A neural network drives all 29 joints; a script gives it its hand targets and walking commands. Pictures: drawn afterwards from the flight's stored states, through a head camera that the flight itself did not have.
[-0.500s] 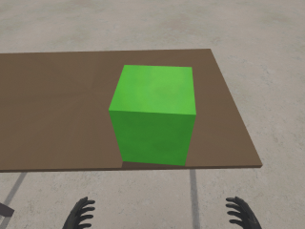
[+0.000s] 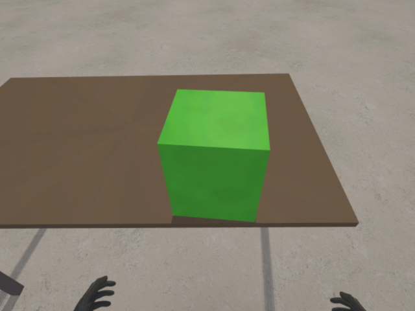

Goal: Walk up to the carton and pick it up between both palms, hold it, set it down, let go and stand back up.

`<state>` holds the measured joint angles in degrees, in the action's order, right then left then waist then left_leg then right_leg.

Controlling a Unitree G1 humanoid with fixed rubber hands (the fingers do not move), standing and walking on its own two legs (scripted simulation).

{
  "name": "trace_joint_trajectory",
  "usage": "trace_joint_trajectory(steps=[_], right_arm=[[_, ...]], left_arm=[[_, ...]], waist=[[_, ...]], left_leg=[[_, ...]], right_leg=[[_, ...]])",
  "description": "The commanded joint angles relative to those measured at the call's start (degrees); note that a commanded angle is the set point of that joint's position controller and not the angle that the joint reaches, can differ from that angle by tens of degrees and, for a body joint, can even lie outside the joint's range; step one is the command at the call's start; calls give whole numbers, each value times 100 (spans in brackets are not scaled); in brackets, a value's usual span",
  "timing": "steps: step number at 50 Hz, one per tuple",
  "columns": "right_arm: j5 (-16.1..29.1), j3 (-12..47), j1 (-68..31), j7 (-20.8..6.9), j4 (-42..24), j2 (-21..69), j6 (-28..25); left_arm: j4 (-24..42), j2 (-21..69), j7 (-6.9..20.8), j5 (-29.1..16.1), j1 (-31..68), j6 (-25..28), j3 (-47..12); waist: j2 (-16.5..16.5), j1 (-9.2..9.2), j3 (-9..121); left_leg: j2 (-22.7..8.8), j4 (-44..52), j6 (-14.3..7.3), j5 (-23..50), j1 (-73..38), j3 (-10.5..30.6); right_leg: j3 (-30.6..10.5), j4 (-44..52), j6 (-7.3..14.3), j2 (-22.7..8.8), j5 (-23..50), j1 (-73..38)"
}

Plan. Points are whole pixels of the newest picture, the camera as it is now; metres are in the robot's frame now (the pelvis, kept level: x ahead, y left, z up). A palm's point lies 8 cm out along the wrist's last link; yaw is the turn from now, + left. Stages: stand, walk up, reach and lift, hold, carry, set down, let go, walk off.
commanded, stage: stand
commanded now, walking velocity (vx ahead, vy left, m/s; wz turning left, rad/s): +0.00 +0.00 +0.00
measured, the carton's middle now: (216, 156) +0.48 +0.01 +0.04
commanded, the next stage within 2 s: none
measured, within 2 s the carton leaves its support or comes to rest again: neither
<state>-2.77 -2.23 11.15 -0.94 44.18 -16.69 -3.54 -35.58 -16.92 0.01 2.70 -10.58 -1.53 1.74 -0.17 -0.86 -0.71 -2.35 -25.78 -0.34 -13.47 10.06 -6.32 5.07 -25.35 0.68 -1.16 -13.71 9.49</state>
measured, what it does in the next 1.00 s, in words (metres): stands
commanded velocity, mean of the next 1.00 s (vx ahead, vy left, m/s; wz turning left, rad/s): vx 0.00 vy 0.00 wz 0.00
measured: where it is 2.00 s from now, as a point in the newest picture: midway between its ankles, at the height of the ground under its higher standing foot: outside the picture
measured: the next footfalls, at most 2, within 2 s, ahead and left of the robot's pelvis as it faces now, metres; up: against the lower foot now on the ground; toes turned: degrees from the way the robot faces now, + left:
none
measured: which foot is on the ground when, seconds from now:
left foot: down 0.00-1.00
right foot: down 0.00-1.00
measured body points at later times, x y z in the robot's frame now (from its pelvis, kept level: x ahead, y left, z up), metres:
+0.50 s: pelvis +0.03 +0.01 +0.00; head +0.01 +0.01 +0.45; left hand +0.13 +0.31 -0.10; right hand +0.15 -0.29 -0.10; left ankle +0.01 +0.11 -0.74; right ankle +0.00 -0.11 -0.74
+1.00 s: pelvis +0.02 +0.00 +0.01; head +0.01 +0.00 +0.46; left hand +0.11 +0.32 -0.11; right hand +0.12 -0.31 -0.11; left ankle +0.01 +0.11 -0.74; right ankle +0.00 -0.11 -0.74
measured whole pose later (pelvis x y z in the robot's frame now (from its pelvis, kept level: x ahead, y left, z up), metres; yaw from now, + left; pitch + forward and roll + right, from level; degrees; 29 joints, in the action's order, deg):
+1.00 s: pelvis +0.02 +0.00 +0.01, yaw +1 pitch -2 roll +0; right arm -1.1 0.4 7.3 -0.2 59.6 -22.8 -1.3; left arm -59.3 -22.0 0.3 0.8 -7.8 1.2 0.2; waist -0.8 -0.3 -0.3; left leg -1.5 -18.7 -0.5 -11.2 5.2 -5.9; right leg 5.6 -17.8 0.3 -1.2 -11.3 4.1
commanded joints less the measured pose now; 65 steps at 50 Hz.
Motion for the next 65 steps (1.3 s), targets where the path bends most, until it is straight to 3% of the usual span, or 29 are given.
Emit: trace_joint_trajectory(steps=[1,18,24,30,38,47,48,53,54,65], right_arm=[[67,-233,-352,-29,-242,-1035,-46],[179,-47,-295,20,538,-1547,77],[177,-2,-483,65,743,-1521,84],[198,28,-549,97,913,-1572,100],[165,51,-631,104,1138,-1637,115],[163,77,-642,123,1293,-1576,137],[166,89,-687,120,1279,-1603,129],[183,82,-676,130,1322,-1600,139],[179,77,-670,132,1340,-1615,139],[159,106,-651,117,1410,-1586,158]], left_arm=[[-48,-959,122,-16,306,404,311],[-1260,-1463,46,-148,156,424,126],[-1528,-1503,-10,-165,260,414,105],[-1703,-1497,-14,-180,424,382,77],[-1949,-1483,-20,-201,418,369,52],[-2088,-1577,-13,-189,573,371,69],[-2111,-1562,-2,-204,565,363,65],[-2233,-1606,-21,-187,527,356,78],[-2226,-1582,-14,-207,567,351,82],[-2314,-1612,-10,-191,579,354,88]], waist=[[-29,-21,241],[-47,76,412],[-95,30,326],[16,61,295],[-132,-12,250],[87,64,156],[-59,21,143],[7,59,121],[-110,63,78],[-43,65,46]], left_leg=[[-463,385,-130,96,129,639],[-608,448,-149,1541,-375,771],[-621,581,-136,1859,-396,806],[-648,702,-122,1838,-532,835],[-634,853,-153,1591,-505,830],[-664,1016,-127,1244,-513,830],[-660,1008,-125,1202,-500,797],[-660,1067,-109,1134,-541,830],[-661,1085,-114,1129,-481,807],[-673,1140,-81,840,-507,778]], right_leg=[[-690,629,161,-640,-145,403],[-646,602,160,-713,1407,-83],[-622,640,131,-738,1538,-237],[-608,777,110,-727,1435,-270],[-651,945,127,-778,1263,-432],[-671,1118,117,-771,1042,-373],[-714,1135,120,-787,1044,-391],[-732,1177,143,-794,1009,-371],[-753,1192,146,-802,980,-386],[-759,1271,144,-776,750,-256]])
